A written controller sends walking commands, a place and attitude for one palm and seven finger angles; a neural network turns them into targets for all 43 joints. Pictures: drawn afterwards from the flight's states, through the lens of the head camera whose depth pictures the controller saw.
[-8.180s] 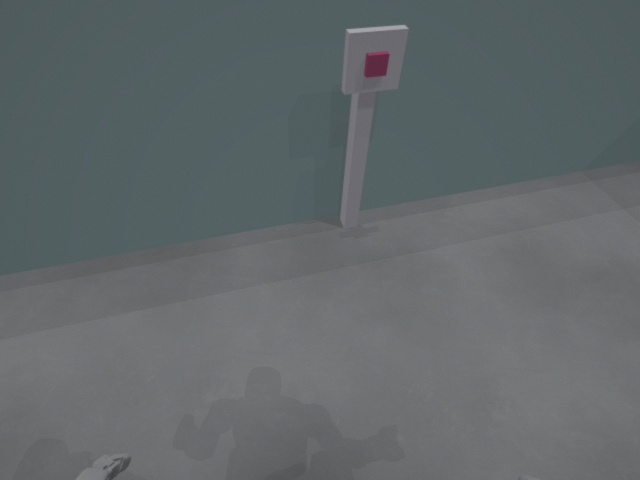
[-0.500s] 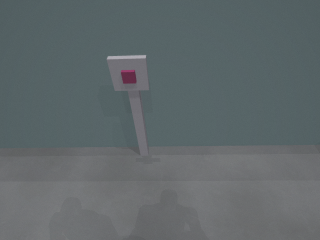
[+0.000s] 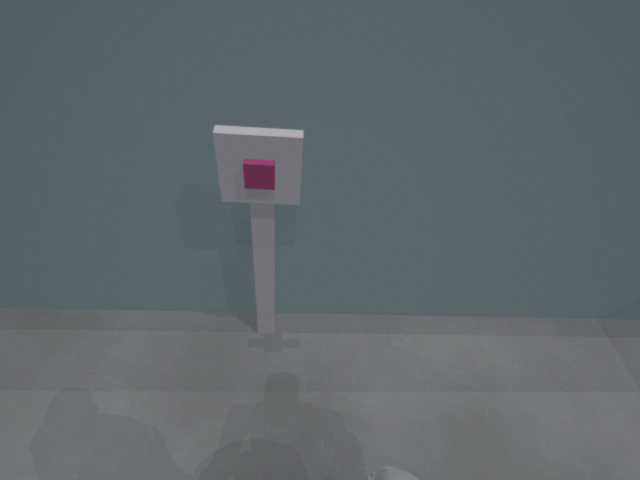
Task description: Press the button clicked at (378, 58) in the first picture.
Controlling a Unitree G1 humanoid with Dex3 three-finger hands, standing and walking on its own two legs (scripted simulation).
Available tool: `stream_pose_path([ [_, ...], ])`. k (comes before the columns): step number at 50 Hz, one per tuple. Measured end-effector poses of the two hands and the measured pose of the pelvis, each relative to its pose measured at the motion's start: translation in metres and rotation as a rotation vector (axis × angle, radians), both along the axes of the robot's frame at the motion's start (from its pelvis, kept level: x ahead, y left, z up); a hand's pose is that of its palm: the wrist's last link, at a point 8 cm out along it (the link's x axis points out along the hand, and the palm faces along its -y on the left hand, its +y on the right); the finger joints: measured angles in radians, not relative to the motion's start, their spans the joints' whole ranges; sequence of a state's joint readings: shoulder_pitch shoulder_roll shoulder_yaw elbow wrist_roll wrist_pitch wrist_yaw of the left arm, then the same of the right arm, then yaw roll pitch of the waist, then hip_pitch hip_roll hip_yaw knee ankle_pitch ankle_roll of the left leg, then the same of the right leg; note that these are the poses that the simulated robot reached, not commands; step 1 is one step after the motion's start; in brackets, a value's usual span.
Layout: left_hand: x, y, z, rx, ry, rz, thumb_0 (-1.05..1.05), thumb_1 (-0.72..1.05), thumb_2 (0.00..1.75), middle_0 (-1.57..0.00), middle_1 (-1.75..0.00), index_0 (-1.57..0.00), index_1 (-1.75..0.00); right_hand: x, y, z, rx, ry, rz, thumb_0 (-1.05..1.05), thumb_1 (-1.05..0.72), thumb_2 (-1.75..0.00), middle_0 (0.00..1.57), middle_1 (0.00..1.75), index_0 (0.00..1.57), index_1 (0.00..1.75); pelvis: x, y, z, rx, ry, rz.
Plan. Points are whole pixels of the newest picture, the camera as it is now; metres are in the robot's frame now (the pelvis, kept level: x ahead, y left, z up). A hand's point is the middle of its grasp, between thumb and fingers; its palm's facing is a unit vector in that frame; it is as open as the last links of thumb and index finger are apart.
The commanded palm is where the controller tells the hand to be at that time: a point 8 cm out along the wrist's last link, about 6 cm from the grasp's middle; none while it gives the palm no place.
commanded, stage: take the last steps up to it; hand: left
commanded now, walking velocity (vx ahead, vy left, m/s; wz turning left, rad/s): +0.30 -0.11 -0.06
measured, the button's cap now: (259, 173) +0.71 +0.18 -0.04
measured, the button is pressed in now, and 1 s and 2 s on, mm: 0 0 0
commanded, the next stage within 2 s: come to a stop and stand still in 0.40 s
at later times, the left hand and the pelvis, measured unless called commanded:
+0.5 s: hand (271, 410) +0.26 +0.09 -0.17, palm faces +0.03 -0.97 -0.24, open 7.1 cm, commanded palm none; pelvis +0.17 -0.10 -0.01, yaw +0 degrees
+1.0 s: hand (269, 470) +0.18 +0.08 -0.19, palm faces +0.08 -0.98 -0.18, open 7.4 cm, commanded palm none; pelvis +0.20 -0.09 -0.01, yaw -2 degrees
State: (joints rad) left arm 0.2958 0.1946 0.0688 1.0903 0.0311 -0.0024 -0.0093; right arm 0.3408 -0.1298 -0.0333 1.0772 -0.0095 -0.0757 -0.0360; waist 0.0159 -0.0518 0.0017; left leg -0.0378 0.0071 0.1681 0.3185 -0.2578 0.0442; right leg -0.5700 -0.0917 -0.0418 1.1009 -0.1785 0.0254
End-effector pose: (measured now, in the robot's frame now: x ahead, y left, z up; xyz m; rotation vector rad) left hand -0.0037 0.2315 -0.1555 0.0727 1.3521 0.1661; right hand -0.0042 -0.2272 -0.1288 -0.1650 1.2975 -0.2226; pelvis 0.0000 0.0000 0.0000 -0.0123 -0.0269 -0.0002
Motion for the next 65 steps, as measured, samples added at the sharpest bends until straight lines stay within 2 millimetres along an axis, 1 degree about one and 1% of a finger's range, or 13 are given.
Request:
stream_pose_path([
  [5,0.088,-0.001,0.006,0.029,-0.096,-0.062,0.00,0.91,0.90,-0.20,-0.30,-0.20,-0.30,-0.031,0.012,-0.009,0.057,0.155,-0.070,-0.01,-0.93,-0.90,0.20,0.30,0.20,0.30,0.034,-0.009,-0.003,0.010,0.002,-0.006],
  [10,0.173,-0.027,0.010,0.040,-0.146,-0.152,0.00,0.91,0.90,-0.20,-0.30,-0.20,-0.30,-0.049,0.018,-0.014,0.123,0.298,-0.147,0.00,-0.92,-0.90,0.20,0.30,0.20,0.30,0.071,-0.027,-0.010,0.020,0.008,-0.016],
  [14,0.238,-0.060,0.006,0.045,-0.199,-0.208,0.00,0.91,0.90,-0.20,-0.30,-0.20,-0.30,-0.047,0.009,-0.022,0.168,0.403,-0.193,0.00,-0.91,-0.90,0.21,0.30,0.20,0.30,0.108,-0.050,-0.022,0.022,0.013,-0.023],
  [17,0.266,-0.083,0.000,0.053,-0.248,-0.202,0.00,0.91,0.90,-0.20,-0.30,-0.20,-0.30,-0.025,-0.012,-0.033,0.187,0.442,-0.200,0.00,-0.91,-0.90,0.21,0.30,0.20,0.30,0.133,-0.070,-0.033,0.024,0.006,-0.022],
  [21,0.261,-0.103,0.004,0.045,-0.206,-0.151,0.00,0.91,0.90,-0.20,-0.30,-0.20,-0.30,0.045,-0.052,-0.038,0.152,0.337,-0.151,0.00,-0.91,-0.90,0.21,0.30,0.20,0.30,0.154,-0.087,-0.024,0.023,-0.007,-0.012],
  [25,0.257,-0.098,0.017,0.101,-0.184,-0.083,-0.03,0.95,0.90,-0.21,-0.30,-0.21,-0.30,0.134,-0.086,-0.037,0.108,0.159,-0.072,0.00,-0.91,-0.90,0.20,0.30,0.20,0.30,0.174,-0.099,-0.013,0.019,0.005,0.002],
  [30,0.242,-0.106,0.020,0.106,-0.104,-0.062,-0.02,0.94,0.90,-0.20,-0.30,-0.20,-0.30,0.227,-0.107,-0.031,0.078,-0.022,-0.008,0.00,-0.92,-0.90,0.20,0.30,0.19,0.30,0.196,-0.107,-0.008,0.020,0.015,-0.006],
  [34,0.225,-0.118,0.016,0.080,-0.030,-0.042,-0.01,0.93,0.90,-0.20,-0.30,-0.20,-0.30,0.276,-0.105,-0.028,0.085,-0.099,0.020,0.00,-0.92,-0.90,0.20,0.30,0.19,0.30,0.208,-0.108,-0.007,0.022,0.013,-0.027],
  [39,0.205,-0.126,0.008,0.049,0.033,0.006,0.00,0.92,0.90,-0.20,-0.30,-0.20,-0.30,0.305,-0.090,-0.027,0.102,-0.118,0.058,0.00,-0.92,-0.90,0.20,0.30,0.19,0.30,0.214,-0.104,-0.010,0.027,0.006,-0.026],
  [44,0.188,-0.120,-0.002,0.029,0.076,0.040,0.00,0.91,0.90,-0.20,-0.30,-0.20,-0.30,0.306,-0.078,-0.028,0.089,-0.108,0.072,-0.01,-0.92,-0.90,0.20,0.30,0.20,0.30,0.211,-0.095,-0.015,0.019,0.003,-0.009],
  [49,0.181,-0.108,-0.004,0.027,0.083,0.024,0.00,0.90,0.90,-0.20,-0.30,-0.20,-0.30,0.283,-0.076,-0.022,0.056,-0.086,0.065,-0.01,-0.93,-0.90,0.20,0.30,0.20,0.30,0.199,-0.087,-0.012,0.031,-0.016,-0.025],
  [57,0.185,-0.088,0.004,0.050,0.042,-0.032,0.00,0.90,0.90,-0.20,-0.30,-0.20,-0.30,0.224,-0.079,-0.021,0.050,-0.007,0.017,-0.01,-0.94,-0.90,0.20,0.30,0.20,0.30,0.184,-0.080,-0.007,0.023,-0.015,-0.036],
  [65,0.194,-0.079,0.008,0.063,0.018,-0.065,0.00,0.90,0.90,-0.20,-0.30,-0.20,-0.30,0.148,-0.061,-0.025,0.092,0.143,-0.039,0.00,-0.92,-0.90,0.20,0.30,0.20,0.30,0.179,-0.076,-0.005,0.024,-0.003,-0.043],
])
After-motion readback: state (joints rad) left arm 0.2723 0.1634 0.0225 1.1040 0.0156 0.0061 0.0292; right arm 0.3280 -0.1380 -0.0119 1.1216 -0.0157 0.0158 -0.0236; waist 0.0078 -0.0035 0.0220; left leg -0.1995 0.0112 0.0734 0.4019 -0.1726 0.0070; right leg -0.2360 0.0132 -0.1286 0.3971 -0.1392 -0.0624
